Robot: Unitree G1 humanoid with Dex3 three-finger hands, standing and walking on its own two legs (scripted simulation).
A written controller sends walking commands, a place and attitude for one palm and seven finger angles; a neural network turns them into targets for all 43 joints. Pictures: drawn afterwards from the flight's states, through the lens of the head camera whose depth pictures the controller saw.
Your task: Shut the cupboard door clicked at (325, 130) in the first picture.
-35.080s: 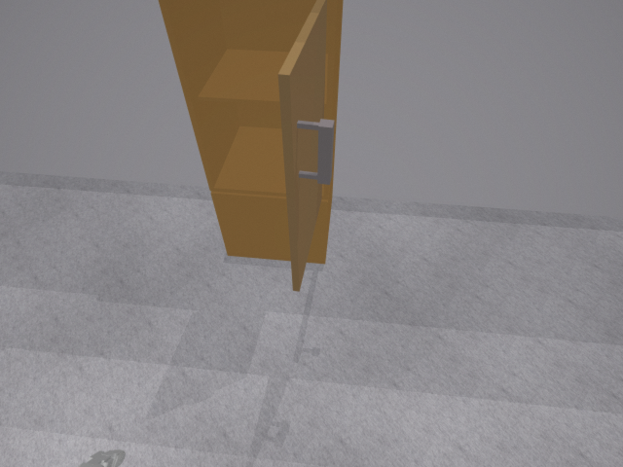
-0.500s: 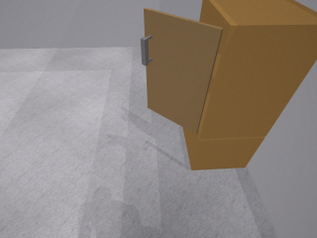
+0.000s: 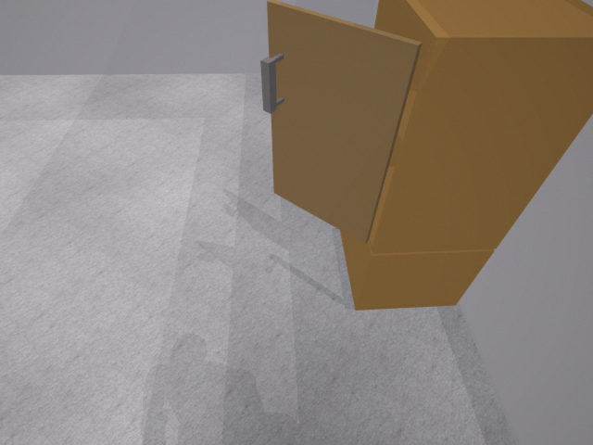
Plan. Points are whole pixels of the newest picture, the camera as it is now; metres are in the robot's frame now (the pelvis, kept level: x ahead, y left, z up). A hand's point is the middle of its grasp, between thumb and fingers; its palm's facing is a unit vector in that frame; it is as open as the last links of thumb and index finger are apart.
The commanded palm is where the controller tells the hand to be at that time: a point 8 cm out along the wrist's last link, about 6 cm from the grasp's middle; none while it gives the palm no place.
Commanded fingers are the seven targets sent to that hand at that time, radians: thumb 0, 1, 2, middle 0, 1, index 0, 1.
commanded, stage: look to check the result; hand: left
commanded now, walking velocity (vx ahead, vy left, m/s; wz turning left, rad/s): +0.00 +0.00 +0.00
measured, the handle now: (274, 83) +0.91 +0.11 +0.04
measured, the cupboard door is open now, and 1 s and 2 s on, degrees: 49 49 49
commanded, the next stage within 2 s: walk to a spot facing it in 0.24 s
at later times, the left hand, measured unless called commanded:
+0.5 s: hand out of the picture +0.01 +0.17 -0.18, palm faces +0.06 -0.98 -0.19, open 7.3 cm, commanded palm none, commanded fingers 0.00 0.90 0.90 -0.20 -0.30 -0.20 -0.30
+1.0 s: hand out of the picture +0.06 +0.24 -0.16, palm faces +0.32 -0.91 -0.25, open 7.3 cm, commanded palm none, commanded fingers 0.00 0.90 0.90 -0.20 -0.30 -0.20 -0.30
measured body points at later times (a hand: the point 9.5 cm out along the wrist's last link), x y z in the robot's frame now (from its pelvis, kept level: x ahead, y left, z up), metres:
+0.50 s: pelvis +0.01 +0.00 +0.00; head +0.03 +0.00 +0.45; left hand +0.01 +0.22 -0.16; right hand +0.02 -0.23 -0.16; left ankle +0.05 +0.11 -0.74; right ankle -0.01 -0.12 -0.74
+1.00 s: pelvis +0.00 +0.00 +0.00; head +0.06 +0.03 +0.44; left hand +0.04 +0.29 -0.14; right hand +0.13 -0.23 -0.14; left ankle +0.04 +0.10 -0.74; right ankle +0.02 -0.17 -0.69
